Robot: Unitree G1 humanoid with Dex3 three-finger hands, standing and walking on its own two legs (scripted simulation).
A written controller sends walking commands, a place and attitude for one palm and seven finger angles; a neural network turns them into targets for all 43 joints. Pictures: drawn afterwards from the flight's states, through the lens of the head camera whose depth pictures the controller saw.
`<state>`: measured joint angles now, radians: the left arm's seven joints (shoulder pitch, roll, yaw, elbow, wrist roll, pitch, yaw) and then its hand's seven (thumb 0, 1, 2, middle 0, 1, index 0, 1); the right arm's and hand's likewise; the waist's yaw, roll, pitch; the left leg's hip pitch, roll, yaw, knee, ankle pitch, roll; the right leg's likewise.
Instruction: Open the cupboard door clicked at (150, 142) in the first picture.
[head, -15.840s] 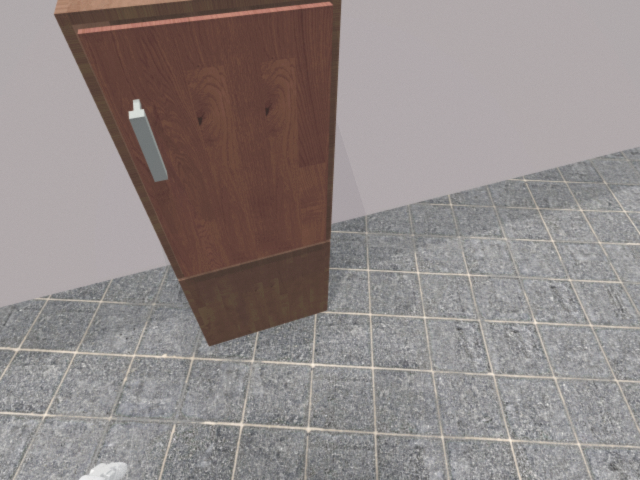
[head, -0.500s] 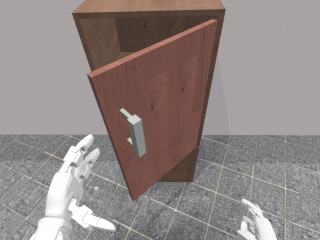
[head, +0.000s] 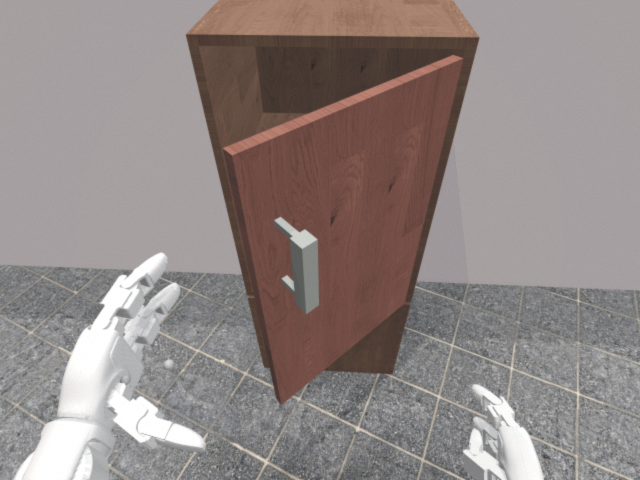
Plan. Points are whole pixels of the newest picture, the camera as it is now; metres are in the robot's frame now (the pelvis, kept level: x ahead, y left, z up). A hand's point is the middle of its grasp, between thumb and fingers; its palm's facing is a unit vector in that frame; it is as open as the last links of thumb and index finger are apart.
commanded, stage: draw the hand back to the body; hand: left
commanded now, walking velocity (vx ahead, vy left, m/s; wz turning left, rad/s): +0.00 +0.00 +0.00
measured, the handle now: (295, 265) +0.35 +0.07 +0.11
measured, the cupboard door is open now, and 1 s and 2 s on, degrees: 44 44 44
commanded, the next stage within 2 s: step back with the hand held close in 1.10 s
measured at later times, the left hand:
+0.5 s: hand (101, 324) +0.22 +0.24 +0.16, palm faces +0.33 -0.88 -0.35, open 11.8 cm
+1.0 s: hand (92, 304) +0.23 +0.25 +0.18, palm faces +0.41 -0.83 -0.38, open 7.5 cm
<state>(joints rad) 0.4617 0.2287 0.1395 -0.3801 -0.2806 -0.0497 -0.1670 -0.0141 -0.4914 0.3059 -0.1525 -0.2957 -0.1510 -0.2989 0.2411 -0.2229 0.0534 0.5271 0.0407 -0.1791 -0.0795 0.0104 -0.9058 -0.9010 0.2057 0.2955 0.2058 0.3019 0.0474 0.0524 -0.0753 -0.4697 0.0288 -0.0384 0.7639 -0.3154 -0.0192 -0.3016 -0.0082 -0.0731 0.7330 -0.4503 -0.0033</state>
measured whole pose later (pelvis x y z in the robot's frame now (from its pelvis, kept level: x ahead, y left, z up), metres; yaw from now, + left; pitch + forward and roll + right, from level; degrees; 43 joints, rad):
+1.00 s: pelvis +0.03 +0.00 +0.03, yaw -2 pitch -4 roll +0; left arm 0.46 0.32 0.31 -0.38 -0.07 -0.07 0.11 0.01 0.87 0.89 -0.21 -0.30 -0.21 -0.30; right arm 0.17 -0.22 0.01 0.64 -0.01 -0.08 -0.09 0.01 -0.91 -0.90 0.21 0.30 0.21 0.30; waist 0.07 0.05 0.02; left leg -0.15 0.03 0.01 0.41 -0.20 -0.02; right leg 0.00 -0.01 -0.03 0.37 -0.30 0.00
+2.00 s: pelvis -0.09 +0.04 +0.01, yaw +2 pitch -1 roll -3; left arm 0.57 0.38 0.40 -0.57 -0.04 -0.20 0.16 0.01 0.89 0.90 -0.21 -0.30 -0.21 -0.30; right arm 0.21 -0.22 -0.01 0.62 0.00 -0.05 -0.08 0.01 -0.91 -0.90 0.21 0.30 0.21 0.30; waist 0.02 0.02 0.05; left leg -0.45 -0.01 -0.01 0.65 -0.23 0.01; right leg -0.33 0.00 -0.01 0.59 -0.24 0.04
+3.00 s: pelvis -0.25 +0.05 +0.02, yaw -1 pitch -2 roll +0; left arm 0.51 0.36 0.39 -0.41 -0.02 -0.20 0.17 0.01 0.89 0.90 -0.21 -0.30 -0.21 -0.30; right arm 0.27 -0.23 -0.01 0.68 -0.01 -0.13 -0.09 0.01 -0.91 -0.90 0.21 0.30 0.21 0.30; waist -0.01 -0.02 -0.03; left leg -0.24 0.02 0.04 0.54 -0.26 0.00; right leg -0.23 0.00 -0.05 0.57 -0.30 -0.02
